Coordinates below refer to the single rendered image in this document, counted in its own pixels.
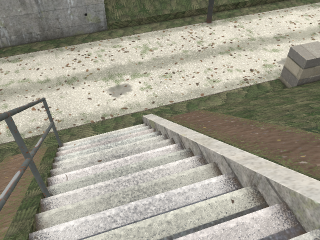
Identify stairs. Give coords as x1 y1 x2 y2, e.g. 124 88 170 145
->
29 123 320 240

